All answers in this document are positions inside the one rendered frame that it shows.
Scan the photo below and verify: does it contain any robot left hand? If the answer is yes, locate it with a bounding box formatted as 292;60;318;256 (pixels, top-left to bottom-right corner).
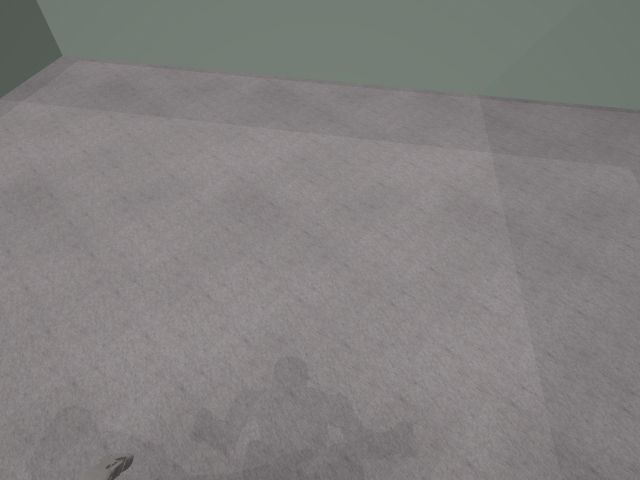
78;453;134;480

